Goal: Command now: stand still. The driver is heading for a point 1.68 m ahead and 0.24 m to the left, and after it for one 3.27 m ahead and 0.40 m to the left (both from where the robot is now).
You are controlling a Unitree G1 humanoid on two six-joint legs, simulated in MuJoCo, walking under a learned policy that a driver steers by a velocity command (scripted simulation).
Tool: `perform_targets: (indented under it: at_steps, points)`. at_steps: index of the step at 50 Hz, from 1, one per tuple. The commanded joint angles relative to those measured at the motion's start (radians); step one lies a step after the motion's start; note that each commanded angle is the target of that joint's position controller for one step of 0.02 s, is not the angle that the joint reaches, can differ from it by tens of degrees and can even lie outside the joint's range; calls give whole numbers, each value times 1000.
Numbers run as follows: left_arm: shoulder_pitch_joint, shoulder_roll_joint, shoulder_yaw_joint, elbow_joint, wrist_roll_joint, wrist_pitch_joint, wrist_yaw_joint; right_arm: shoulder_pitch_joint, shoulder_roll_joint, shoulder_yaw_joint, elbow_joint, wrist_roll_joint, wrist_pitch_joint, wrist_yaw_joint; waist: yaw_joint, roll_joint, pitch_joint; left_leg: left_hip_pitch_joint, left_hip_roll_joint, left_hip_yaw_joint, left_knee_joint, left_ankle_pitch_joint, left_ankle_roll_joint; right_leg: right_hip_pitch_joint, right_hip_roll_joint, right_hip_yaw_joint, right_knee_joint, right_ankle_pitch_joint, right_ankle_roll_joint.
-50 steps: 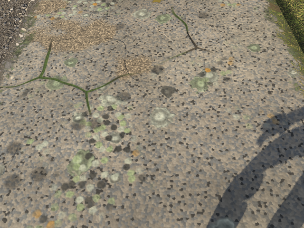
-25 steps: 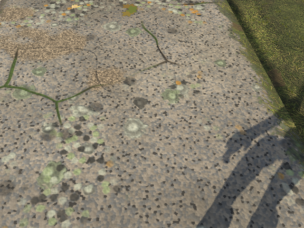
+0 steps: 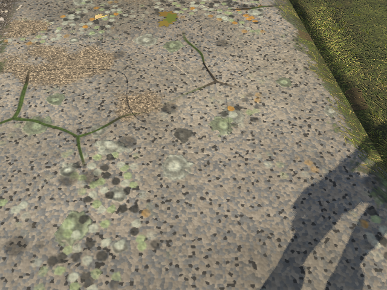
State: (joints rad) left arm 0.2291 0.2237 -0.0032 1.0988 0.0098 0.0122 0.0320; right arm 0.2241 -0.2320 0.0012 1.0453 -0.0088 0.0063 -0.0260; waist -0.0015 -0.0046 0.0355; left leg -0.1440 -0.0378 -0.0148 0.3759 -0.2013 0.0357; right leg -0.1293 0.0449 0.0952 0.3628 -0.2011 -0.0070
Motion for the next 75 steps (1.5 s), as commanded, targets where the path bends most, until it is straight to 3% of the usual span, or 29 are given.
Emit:
perform_targets:
  at_steps: [1, 26, 27, 30, 33, 34, 36, 38, 40, 41, 42, 43, 44, 45, 48, 50, 54, 56, 58, 59, 60, 61, 62, 63, 64, 66, 68, 71, 75]
  points:
    - [33, 98, 12, -3, 0, -7, 4, 20, -97, -14, -12, 0, -9, -4, 2, 7, 11, -6, 113, -112, -72, 49, 23, -41, -99, 77, -55, 89, -30]
    - [87, 36, -2, 62, -1, -9, 15, 95, -31, -5, 70, -1, -12, -15, 0, 6, 26, -8, 109, -107, -54, 87, 25, -56, -98, 59, -33, 103, -28]
    - [97, 28, -4, 65, 0, -9, 15, 103, -27, -4, 73, -3, -11, -15, -2, 9, 5, -1, 103, -108, -68, -5, 26, -50, -89, 54, -38, 33, -30]
    - [91, 38, 6, 43, 13, -3, 10, 126, -81, -30, 69, -5, 3, -11, -15, 72, 51, -42, 106, -176, -97, -448, 81, -160, -12, -3, 80, -301, -59]
    - [30, -9, -1, -14, 36, -20, -9, 228, -102, -53, 89, -9, 6, -9, -54, 156, 133, -46, 285, -427, -232, -676, 197, -321, -7, -104, 312, -269, -60]
    - [12, -3, 1, -31, 35, -32, -14, 224, -99, -56, 85, -12, 1, -7, -50, 142, 146, -70, 319, -460, -259, -638, 217, -333, -37, -109, 363, -239, -58]
    - [17, 10, 9, -49, 28, -53, -26, 189, -107, -64, 65, -18, -15, -1, -27, 113, 128, -72, 317, -423, -254, -522, 214, -325, -61, -106, 377, -264, -62]
    - [79, -7, 12, -43, 17, -68, -34, 129, -107, -69, 44, -6, -25, 3, 24, 111, 114, -162, 258, -310, -207, -444, 178, -165, -45, -141, 235, -204, -74]
    - [239, -14, 22, 16, 8, -75, -27, 68, -84, -68, 16, -1, -31, 7, 93, 58, 104, -341, 160, -189, -63, -413, 135, 130, 11, -166, 53, -117, -78]
    - [333, 35, 36, 34, 18, -81, -17, 41, -40, -55, -8, -6, -42, 11, 126, -72, 82, -456, 87, -94, 143, -365, 102, 255, -120, 32, -65, -241, -93]
    - [441, 135, 60, 46, 17, -83, -12, 34, 38, -34, -41, -4, -53, 19, 143, -283, 42, -584, -31, 70, 447, -327, 56, 312, -363, 440, -247, -466, -161]
    - [416, 135, 63, 54, 16, -72, -9, 43, -39, -51, -40, -35, -54, 22, 98, -177, 111, -605, 10, 35, 609, -346, 60, 203, -421, 507, -235, -362, -213]
    - [325, 88, 50, 20, 15, -76, -11, 55, -26, -48, -29, -36, -57, 28, 45, -72, 153, -590, 53, 5, 672, -269, 58, 136, -392, 417, -201, -160, -218]
    - [264, 61, 42, -2, 12, -86, -13, 77, 2, -41, -13, -28, -63, 30, 12, -37, 144, -548, 74, 2, 679, -207, 45, 109, -350, 301, -181, 93, -202]
    - [241, 11, 20, -7, 11, -103, -7, 95, -1, -45, 5, -23, -53, 32, -22, -61, 49, -447, 65, 49, 646, -116, 4, 138, -249, 55, -109, 680, -160]
    - [273, -1, 7, 11, 12, -102, 1, 61, 9, -42, -6, -9, -41, 28, -22, -90, 21, -423, 42, 73, 579, -75, -8, 152, -220, -18, -69, 864, -134]
    - [287, 4, -7, 24, 15, -86, 18, -51, 34, -21, -38, 1, -28, 10, 3, -126, 29, -317, 2, 120, 344, -13, -1, 104, -188, -73, -21, 937, -110]
    - [298, 6, -7, 32, 14, -81, 21, -36, 23, -18, -29, 3, -27, 2, 6, -141, 12, -247, -9, 126, 283, 11, 17, 104, -202, -59, 21, 947, -113]
    - [273, 14, -5, 31, 5, -79, 20, 23, 9, -22, -7, 2, -35, -5, -26, -126, 1, -146, -13, 118, 196, 51, 46, 90, -215, -42, 93, 947, -112]
    - [252, 24, -2, 31, -1, -79, 17, 86, 5, -25, 14, -2, -44, -8, -68, -92, -12, -47, 0, 104, 88, 175, 58, 65, -203, -51, 165, 896, -95]
    - [262, 25, -1, 24, -2, -86, 11, 169, -42, -36, 36, -10, -57, -11, -88, -48, -68, 118, 92, 10, 73, 465, 77, -16, -173, -55, 259, 685, -67]
    - [342, -15, -6, 22, -16, -82, 12, 249, -101, -48, 50, -22, -63, -11, -67, 74, -172, 298, 296, -179, 139, 936, 178, -132, -90, -95, 444, 161, -42]
    - [394, -51, -4, 54, -36, -53, 14, 242, -54, -33, 49, -5, -57, -9, -62, 166, -252, 264, 435, -325, 91, 1027, 329, -142, -2, -108, 613, -405, -30]
    - [329, -30, 6, 45, -4, -32, 16, 171, -25, -23, 36, 9, -55, -5, -37, 110, -161, 123, 410, -326, 20, 762, 328, -160, -21, -65, 664, -480, -28]
    - [264, -40, 8, 31, 21, -24, 12, 89, -14, -18, 18, 6, -50, -9, -19, 84, -59, 5, 365, -286, -40, 553, 295, -176, -32, -54, 656, -447, -23]
    - [222, -63, 6, 26, 22, -7, 5, 15, 14, -3, 5, -9, -41, -22, 28, 78, 18, -138, 283, -185, -118, 350, 214, -120, -62, -52, 517, -353, -9]
    - [258, -82, 0, 47, 14, 2, 7, 42, -1, -7, 18, -16, -35, -23, 36, 100, -10, -125, 227, -139, -135, 175, 170, -79, -40, -96, 378, -325, 0]
    - [225, -44, 12, 31, 25, -5, -3, 104, -86, -47, 27, 2, -17, -9, 14, 112, -6, -134, 249, -227, -230, -358, 179, -110, -21, -150, 370, -293, -23]
    - [220, -71, 14, 16, 32, -27, -19, 59, -74, -63, 9, 7, -7, 4, 54, 85, 66, -307, 246, -207, -254, -503, 155, 0, -25, -183, 240, -191, -66]
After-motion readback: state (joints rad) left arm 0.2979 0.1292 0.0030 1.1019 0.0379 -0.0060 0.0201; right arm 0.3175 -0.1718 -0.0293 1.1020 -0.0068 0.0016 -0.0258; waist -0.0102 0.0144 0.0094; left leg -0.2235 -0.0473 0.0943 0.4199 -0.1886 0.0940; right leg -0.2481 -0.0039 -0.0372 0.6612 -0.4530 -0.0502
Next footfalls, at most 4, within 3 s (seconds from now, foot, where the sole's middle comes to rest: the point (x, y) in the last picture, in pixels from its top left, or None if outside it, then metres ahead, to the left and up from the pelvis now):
1.20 left None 0.30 0.03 -0.78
1.56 right None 0.26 -0.14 -0.78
2.00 left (182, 276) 0.57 0.06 -0.78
2.56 right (221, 199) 0.89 -0.09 -0.78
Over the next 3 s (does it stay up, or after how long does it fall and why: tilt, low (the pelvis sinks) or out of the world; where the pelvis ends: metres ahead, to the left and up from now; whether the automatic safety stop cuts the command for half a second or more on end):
stays up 0.94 -0.02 -0.01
